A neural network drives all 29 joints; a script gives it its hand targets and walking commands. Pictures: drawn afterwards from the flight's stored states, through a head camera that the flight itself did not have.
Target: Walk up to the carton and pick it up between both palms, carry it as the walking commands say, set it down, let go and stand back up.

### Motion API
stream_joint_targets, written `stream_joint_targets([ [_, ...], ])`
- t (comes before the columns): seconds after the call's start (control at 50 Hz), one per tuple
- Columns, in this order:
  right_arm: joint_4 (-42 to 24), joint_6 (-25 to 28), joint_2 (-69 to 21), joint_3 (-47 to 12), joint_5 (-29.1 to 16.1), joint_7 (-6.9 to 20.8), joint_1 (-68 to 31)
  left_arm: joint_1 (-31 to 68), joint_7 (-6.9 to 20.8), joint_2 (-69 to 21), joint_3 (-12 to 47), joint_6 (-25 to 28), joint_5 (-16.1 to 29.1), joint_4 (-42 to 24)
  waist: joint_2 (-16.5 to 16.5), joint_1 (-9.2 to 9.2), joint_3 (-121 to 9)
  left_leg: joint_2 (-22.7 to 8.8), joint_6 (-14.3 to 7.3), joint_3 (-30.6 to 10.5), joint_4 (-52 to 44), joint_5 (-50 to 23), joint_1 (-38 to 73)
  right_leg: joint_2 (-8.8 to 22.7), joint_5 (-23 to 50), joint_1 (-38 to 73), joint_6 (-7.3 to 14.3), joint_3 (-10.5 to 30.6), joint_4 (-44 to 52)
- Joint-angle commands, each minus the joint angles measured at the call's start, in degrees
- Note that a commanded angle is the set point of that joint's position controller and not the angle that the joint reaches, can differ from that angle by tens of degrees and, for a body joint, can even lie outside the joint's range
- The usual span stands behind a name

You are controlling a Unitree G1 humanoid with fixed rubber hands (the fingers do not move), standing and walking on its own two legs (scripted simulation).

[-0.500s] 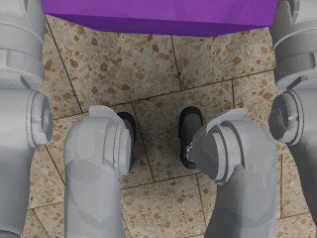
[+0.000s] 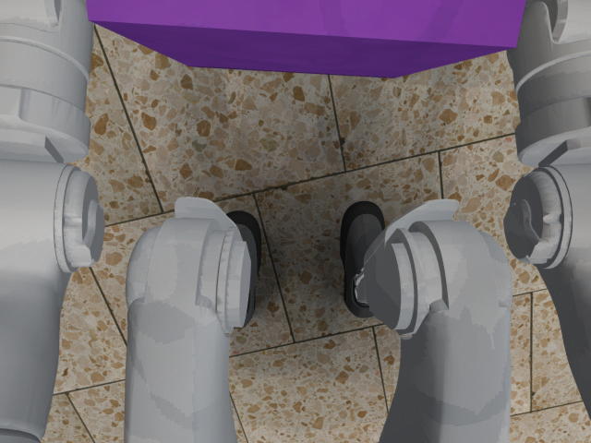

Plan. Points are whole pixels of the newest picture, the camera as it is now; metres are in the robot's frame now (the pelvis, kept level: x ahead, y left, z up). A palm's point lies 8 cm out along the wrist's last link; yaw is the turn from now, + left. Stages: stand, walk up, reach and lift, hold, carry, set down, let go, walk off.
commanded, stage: reach and lift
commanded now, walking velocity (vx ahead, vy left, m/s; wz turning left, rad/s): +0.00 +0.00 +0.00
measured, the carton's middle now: out of the picture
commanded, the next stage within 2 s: none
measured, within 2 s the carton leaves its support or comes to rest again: leaves its support in 0.02 s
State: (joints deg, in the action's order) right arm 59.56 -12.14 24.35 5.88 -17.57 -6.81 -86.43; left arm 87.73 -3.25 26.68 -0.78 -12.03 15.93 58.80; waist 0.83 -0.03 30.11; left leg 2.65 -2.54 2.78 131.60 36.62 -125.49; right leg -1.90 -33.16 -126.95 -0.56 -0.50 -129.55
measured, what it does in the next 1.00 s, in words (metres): rises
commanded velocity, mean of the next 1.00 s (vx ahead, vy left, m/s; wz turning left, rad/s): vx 0.00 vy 0.00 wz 0.00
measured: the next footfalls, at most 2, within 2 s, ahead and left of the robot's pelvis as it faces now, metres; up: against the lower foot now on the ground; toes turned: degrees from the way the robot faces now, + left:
none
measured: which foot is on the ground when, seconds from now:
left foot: down 0.00-1.00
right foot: down 0.00-1.00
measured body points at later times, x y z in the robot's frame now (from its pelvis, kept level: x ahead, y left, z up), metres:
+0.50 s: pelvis -0.01 -0.01 +0.04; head +0.37 +0.00 +0.26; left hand +0.59 +0.19 -0.11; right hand +0.58 -0.20 -0.12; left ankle +0.10 +0.10 -0.32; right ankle +0.12 -0.12 -0.32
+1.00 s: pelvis -0.02 -0.01 +0.08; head +0.36 +0.00 +0.30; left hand +0.58 +0.19 -0.05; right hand +0.57 -0.19 -0.06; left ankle +0.10 +0.10 -0.32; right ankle +0.12 -0.12 -0.32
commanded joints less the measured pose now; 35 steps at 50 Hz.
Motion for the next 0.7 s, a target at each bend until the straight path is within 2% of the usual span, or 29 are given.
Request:
stream_joint_targets([
  [0.0,-27.3,2.2,-44.1,-12.8,-3.3,12.2,-45.4,43.3,10.2,-46.0,14.0,1.5,5.2,-27.8,-3.7,1.58,-105.9,2.4,0.4,-3.5,-12.3,-38.4,51.8,-2.5,29.2,43.3,1.9,-2.5,8.2],
  [0.02,-26.5,1.6,-44.1,-12.9,-2.5,12.2,-44.9,44.1,10.5,-43.4,12.4,1.3,4.9,-27.4,-1.5,1.69,-104.7,2.2,0.2,-2.9,-11.7,-36.5,49.0,-2.5,29.4,43.3,1.5,-2.3,8.6],
  [0.04,-31.0,1.2,-44.8,-14.5,-3.3,11.5,-45.5,45.9,10.5,-44.6,14.2,1.1,6.0,-32.6,-1.8,2.05,-113.0,2.5,0.4,-2.6,-11.5,-39.8,52.0,-3.0,33.7,49.6,1.8,-1.5,8.7],
  [0.06,-28.5,0.7,-44.8,-13.1,-2.6,11.3,-46.5,44.2,10.7,-42.7,12.2,0.6,4.6,-27.9,-1.3,1.4,-109.8,2.6,0.1,-2.6,-11.9,-38.4,49.5,-2.9,31.7,47.3,1.1,-2.0,8.7],
  [0.08,-32.5,0.5,-45.2,-14.2,-3.2,10.9,-47.4,44.6,10.7,-43.5,12.7,0.0,5.7,-30.2,0.3,2.18,-114.8,3.0,-0.1,-2.2,-12.4,-37.0,50.3,-3.0,33.3,51.9,1.1,-2.3,9.3],
  [0.1,-30.3,-0.1,-45.3,-13.9,-2.5,10.8,-45.7,43.6,11.0,-43.5,12.3,-0.6,4.3,-29.8,-0.8,1.23,-113.5,2.9,0.5,-1.6,-12.6,-36.9,47.8,-3.0,33.9,53.5,1.7,-1.0,9.8],
  [0.12,-26.2,-0.6,-44.7,-12.7,-0.6,10.9,-45.4,42.0,11.6,-42.8,9.5,-1.2,2.6,-23.1,1.0,1.16,-106.4,2.5,0.2,-0.8,-12.8,-30.4,40.8,-2.8,31.0,52.0,1.5,-1.2,10.2],
  [0.14,-33.4,-0.5,-48.1,-15.5,-3.1,10.8,-47.2,42.4,11.9,-45.2,11.1,-1.6,3.6,-29.1,0.5,1.01,-115.0,3.6,-0.1,-0.4,-13.4,-32.7,43.6,-3.5,35.2,58.5,1.5,-0.7,10.2],
  [0.16,-29.1,-0.9,-46.8,-13.6,-1.5,10.9,-46.5,40.6,12.6,-45.2,10.0,-2.2,2.3,-22.5,-0.3,-0.21,-108.3,3.0,0.2,-0.2,-14.1,-29.5,38.9,-3.0,31.3,54.6,1.8,-0.3,10.8],
  [0.18,-28.9,-1.4,-47.6,-13.4,-0.6,11.5,-45.6,39.2,13.2,-45.4,9.2,-2.7,1.2,-21.6,0.4,0.31,-107.3,3.2,-0.2,0.1,-14.2,-27.6,38.7,-3.4,30.6,53.7,1.4,-0.7,11.3],
  [0.2,-31.8,-2.1,-49.9,-15.5,-1.8,11.4,-45.5,40.6,13.3,-46.2,11.0,-2.7,2.3,-27.4,0.4,-0.09,-115.0,3.7,0.0,0.1,-14.8,-30.7,43.3,-3.7,33.6,58.8,1.3,-1.0,11.3],
  [0.22,-26.3,-2.8,-49.1,-13.3,-0.4,11.7,-44.3,41.9,13.5,-46.5,9.0,-3.3,0.7,-22.9,-1.1,0.11,-110.4,3.1,0.1,0.3,-15.2,-27.5,40.7,-3.2,30.0,55.5,1.8,-0.9,12.0],
  [0.24,-29.9,-3.1,-50.3,-14.6,-2.2,12.1,-45.7,40.7,14.0,-46.2,9.7,-3.8,0.4,-26.1,-1.0,-1.38,-112.3,3.2,-0.1,-0.1,-16.1,-29.1,42.1,-3.5,31.9,56.8,1.4,-0.5,12.4],
  [0.26,-27.4,-3.7,-51.0,-13.7,-1.1,12.6,-45.2,41.9,14.3,-46.2,8.9,-4.1,-0.3,-24.7,-0.3,-0.64,-110.5,3.0,-0.1,0.0,-15.8,-28.4,40.6,-3.6,30.4,54.8,1.3,-1.0,12.3],
  [0.3,-29.0,-4.5,-52.9,-14.8,-1.5,12.9,-44.7,41.1,14.5,-47.8,8.8,-4.8,-0.4,-26.1,-0.4,-1.29,-115.5,3.4,-0.2,0.0,-16.7,-29.6,44.6,-3.8,31.8,58.0,1.4,-0.9,13.1],
  [0.32,-27.5,-4.7,-52.2,-13.5,-0.4,13.2,-43.7,40.8,15.0,-48.3,7.5,-5.4,-1.3,-24.2,-0.6,-0.89,-112.7,3.1,0.1,0.0,-16.7,-28.4,41.0,-3.8,31.2,57.0,1.7,-0.9,13.2],
  [0.34,-27.8,-5.0,-54.8,-13.9,-1.2,13.8,-44.2,40.2,15.3,-48.0,7.5,-5.6,-2.2,-25.0,-0.8,-2.37,-112.6,3.7,-0.4,0.4,-17.2,-27.2,40.1,-3.9,30.8,56.3,1.4,-0.5,13.6],
  [0.38,-29.8,-5.9,-55.2,-14.6,-1.0,14.5,-44.3,39.7,15.6,-49.7,7.9,-6.2,-2.0,-26.3,0.9,-2.29,-114.7,3.6,-0.2,-0.5,-18.3,-30.3,43.5,-4.4,31.6,55.9,1.5,-1.6,14.3],
  [0.4,-30.0,-5.9,-54.9,-14.9,-0.7,14.5,-44.0,40.6,15.9,-50.4,8.2,-6.5,-1.7,-26.4,0.2,-1.93,-116.4,3.6,-0.2,-0.1,-18.3,-29.9,43.6,-4.1,32.1,57.7,1.6,-1.0,14.6],
  [0.44,-35.1,-6.6,-55.2,-15.8,-1.7,14.6,-46.0,43.3,15.7,-50.9,9.9,-6.6,-0.5,-34.3,-1.4,-2.28,-126.0,4.1,0.3,-0.6,-18.6,-36.5,51.1,-4.6,36.4,59.8,1.4,-1.7,14.5],
  [0.46,-37.5,-6.4,-53.8,-15.6,-1.1,14.3,-46.9,43.0,15.5,-50.9,9.9,-7.1,-0.3,-34.2,0.0,-0.59,-128.9,4.0,0.4,-1.1,-18.5,-38.2,52.6,-4.9,36.5,59.6,1.1,-2.7,15.0],
  [0.48,-37.2,-6.4,-53.8,-15.6,-1.0,14.2,-45.5,44.4,15.3,-50.9,10.4,-7.2,0.0,-36.1,-2.1,-0.9,-130.6,4.1,0.9,-1.0,-18.0,-40.4,54.0,-4.6,37.2,59.6,1.4,-1.9,15.5],
  [0.5,-38.5,-6.9,-54.1,-15.1,-1.3,14.1,-47.4,44.6,15.0,-49.2,9.6,-7.6,-0.5,-36.3,-1.4,-1.56,-131.7,4.3,0.5,-1.2,-18.5,-39.7,54.5,-4.9,36.0,59.1,1.1,-2.4,15.7],
  [0.52,-39.4,-6.9,-52.1,-15.0,-0.4,14.1,-46.0,43.5,15.0,-51.2,10.0,-8.2,0.1,-36.0,-1.2,0.89,-132.9,4.0,0.7,-2.4,-19.2,-41.4,56.2,-4.9,36.8,59.4,1.4,-2.6,16.1],
  [0.54,-35.7,-7.4,-52.5,-13.4,0.3,14.2,-45.9,42.6,15.0,-49.9,8.9,-8.4,-1.5,-34.4,-2.8,-1.0,-126.8,4.0,0.7,-1.4,-19.0,-39.2,53.4,-4.7,33.5,54.9,1.4,-2.1,16.4],
  [0.56,-37.3,-7.5,-53.4,-14.2,-0.4,14.2,-46.9,42.5,15.3,-50.8,10.0,-8.8,-1.0,-34.3,-2.1,0.36,-128.4,4.2,0.3,-2.0,-19.8,-37.7,54.5,-4.9,32.8,55.6,1.3,-2.2,17.3],
  [0.58,-38.1,-7.9,-53.3,-14.6,-0.6,14.4,-47.3,43.2,15.2,-50.8,10.1,-8.9,-1.2,-35.9,-2.9,-0.54,-129.1,4.1,0.5,-2.2,-20.4,-38.9,57.1,-5.0,32.4,55.3,1.3,-2.7,17.4],
  [0.6,-39.0,-8.0,-53.1,-14.5,-0.5,14.3,-46.8,43.0,15.3,-51.8,11.2,-9.7,-0.9,-35.4,-3.6,0.31,-131.3,4.1,0.6,-2.4,-21.1,-39.0,59.5,-5.0,32.4,55.4,1.2,-2.8,18.2],
  [0.68,-32.2,-9.0,-52.8,-13.2,1.9,15.1,-45.6,41.8,16.4,-53.3,10.0,-10.4,-2.1,-28.5,-2.2,0.84,-121.2,4.0,1.0,-1.7,-22.7,-30.2,50.2,-4.3,26.8,52.9,1.9,-2.4,19.9],
])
